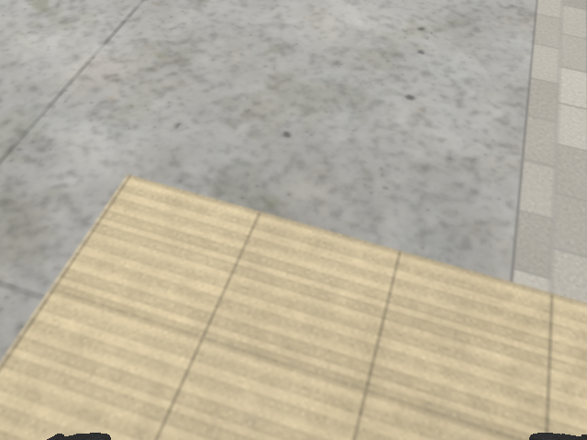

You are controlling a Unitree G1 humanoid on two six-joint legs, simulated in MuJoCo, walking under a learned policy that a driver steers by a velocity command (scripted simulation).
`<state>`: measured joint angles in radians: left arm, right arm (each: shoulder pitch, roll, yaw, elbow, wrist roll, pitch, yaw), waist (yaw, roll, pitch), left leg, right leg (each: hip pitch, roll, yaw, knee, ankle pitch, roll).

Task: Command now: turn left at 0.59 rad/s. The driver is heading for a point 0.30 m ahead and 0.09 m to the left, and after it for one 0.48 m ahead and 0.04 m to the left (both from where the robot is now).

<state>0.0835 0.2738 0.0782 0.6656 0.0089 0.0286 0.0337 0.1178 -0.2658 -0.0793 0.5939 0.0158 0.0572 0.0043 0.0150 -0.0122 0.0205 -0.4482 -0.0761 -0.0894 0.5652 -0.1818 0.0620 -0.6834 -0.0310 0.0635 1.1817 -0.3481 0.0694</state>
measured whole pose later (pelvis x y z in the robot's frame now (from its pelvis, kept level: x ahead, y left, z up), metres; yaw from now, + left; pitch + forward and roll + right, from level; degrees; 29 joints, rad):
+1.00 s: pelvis +0.11 +0.01 +0.01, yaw +31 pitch +4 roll +0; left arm 0.15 0.27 0.07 0.62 -0.02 -0.04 -0.03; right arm 0.25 -0.25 -0.05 0.68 0.01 -0.01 0.00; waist -0.03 -0.01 -0.04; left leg -0.24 -0.08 -0.14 0.51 -0.32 0.05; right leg -0.44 0.00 0.00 0.69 -0.34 -0.01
